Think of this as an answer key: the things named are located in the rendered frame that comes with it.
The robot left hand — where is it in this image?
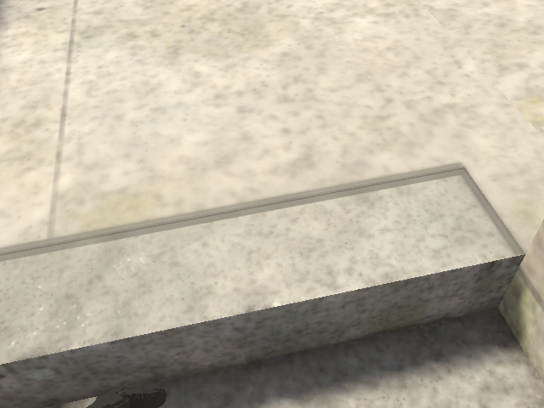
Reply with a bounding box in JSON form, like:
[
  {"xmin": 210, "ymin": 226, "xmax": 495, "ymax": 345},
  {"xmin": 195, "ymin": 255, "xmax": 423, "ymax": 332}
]
[{"xmin": 86, "ymin": 387, "xmax": 167, "ymax": 408}]

